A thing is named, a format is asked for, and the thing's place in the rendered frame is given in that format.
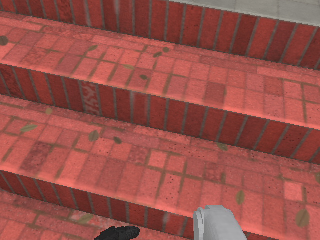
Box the robot left hand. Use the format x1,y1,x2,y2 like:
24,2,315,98
94,226,140,240

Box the right robot thigh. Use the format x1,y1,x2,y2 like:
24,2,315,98
193,205,247,240

